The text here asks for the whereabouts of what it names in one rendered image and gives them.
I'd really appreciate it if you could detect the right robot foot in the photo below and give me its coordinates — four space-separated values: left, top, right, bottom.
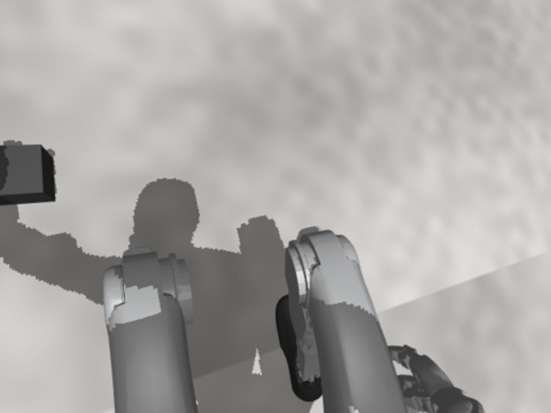
275 295 322 402

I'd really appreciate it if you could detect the right robot hand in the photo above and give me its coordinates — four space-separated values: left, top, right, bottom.
388 345 454 413

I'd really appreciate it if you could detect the right robot arm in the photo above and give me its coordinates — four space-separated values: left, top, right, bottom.
430 386 485 413

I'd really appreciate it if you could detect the small box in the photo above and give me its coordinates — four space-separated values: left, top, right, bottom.
0 145 55 206

